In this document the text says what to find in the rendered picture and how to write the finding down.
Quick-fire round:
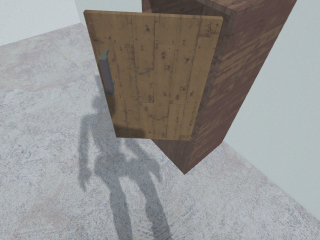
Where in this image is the handle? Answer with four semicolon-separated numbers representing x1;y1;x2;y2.
98;48;115;95

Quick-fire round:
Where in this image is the cupboard door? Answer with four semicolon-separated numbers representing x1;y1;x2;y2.
83;9;224;141

